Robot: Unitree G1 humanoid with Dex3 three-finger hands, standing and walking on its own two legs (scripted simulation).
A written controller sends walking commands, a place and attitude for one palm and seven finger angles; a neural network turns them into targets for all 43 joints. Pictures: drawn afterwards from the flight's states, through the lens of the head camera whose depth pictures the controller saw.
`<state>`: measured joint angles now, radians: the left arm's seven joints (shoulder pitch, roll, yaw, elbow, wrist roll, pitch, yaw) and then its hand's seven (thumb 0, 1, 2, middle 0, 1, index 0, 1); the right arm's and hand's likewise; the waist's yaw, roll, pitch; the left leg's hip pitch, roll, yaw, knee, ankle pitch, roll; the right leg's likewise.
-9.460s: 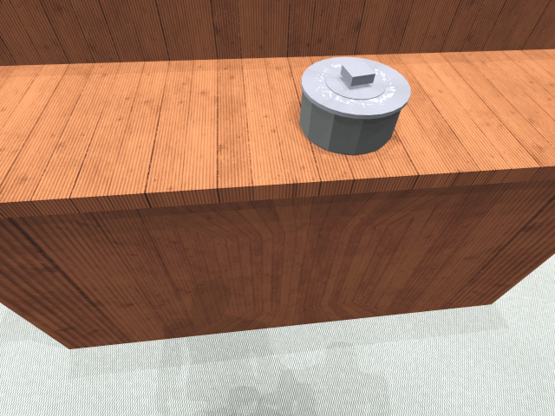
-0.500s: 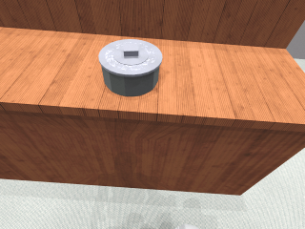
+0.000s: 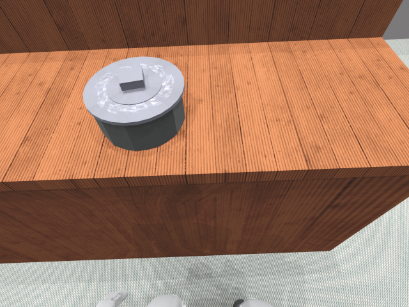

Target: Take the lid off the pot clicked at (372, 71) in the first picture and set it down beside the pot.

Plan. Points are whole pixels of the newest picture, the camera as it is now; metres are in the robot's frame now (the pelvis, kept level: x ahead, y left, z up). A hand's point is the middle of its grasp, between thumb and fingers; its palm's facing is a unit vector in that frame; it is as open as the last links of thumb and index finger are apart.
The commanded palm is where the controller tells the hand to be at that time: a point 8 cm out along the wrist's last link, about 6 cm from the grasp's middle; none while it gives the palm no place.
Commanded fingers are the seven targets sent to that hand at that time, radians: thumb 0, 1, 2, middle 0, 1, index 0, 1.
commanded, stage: come to a stop and stand still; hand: left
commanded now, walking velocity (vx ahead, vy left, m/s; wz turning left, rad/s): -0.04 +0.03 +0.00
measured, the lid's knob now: (131, 78) +0.51 +0.16 +0.15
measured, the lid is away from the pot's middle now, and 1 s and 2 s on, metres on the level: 0.00 0.00 0.00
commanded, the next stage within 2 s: look again from close up in 1.38 s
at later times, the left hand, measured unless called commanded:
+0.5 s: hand out of the picture -0.06 +0.29 -0.17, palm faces +0.01 -0.96 -0.27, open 7.4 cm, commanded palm none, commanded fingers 0.00 0.90 0.90 -0.20 -0.30 -0.20 -0.30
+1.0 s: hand out of the picture -0.07 +0.29 -0.17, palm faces -0.03 -0.98 -0.19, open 7.4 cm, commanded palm none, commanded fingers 0.00 0.90 0.90 -0.20 -0.30 -0.20 -0.30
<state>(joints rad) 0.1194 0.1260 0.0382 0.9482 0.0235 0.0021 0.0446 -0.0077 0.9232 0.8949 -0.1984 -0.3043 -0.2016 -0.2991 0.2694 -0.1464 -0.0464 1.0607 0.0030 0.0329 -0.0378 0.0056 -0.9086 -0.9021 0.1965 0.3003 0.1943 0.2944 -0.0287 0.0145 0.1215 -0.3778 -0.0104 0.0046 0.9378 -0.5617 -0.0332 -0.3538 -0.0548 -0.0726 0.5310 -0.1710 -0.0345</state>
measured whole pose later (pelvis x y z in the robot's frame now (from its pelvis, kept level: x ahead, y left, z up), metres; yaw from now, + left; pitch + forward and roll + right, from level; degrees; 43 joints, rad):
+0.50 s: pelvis -0.06 +0.09 -0.01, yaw -1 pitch -3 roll +1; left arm 0.36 0.19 0.01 0.94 0.03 0.05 0.04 0.01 0.90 0.90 -0.19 -0.30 -0.20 -0.30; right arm 0.23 -0.18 -0.02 0.88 -0.01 0.03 0.00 0.00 -0.91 -0.90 0.20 0.30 0.20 0.29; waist 0.01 0.01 0.04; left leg -0.31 -0.06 0.11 0.62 -0.32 0.04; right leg -0.36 -0.05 -0.02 0.63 -0.24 -0.01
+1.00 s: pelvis -0.09 +0.13 +0.00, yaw -2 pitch -2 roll -1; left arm 0.33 0.14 0.00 1.00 0.02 0.02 0.04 0.01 0.91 0.90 -0.19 -0.30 -0.20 -0.30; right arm 0.30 -0.16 -0.02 1.03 -0.01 0.01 -0.02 0.01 -0.92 -0.90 0.20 0.30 0.20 0.29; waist -0.02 0.01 0.02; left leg -0.27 -0.08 0.13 0.40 -0.12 0.12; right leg -0.20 0.00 0.00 0.48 -0.25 -0.02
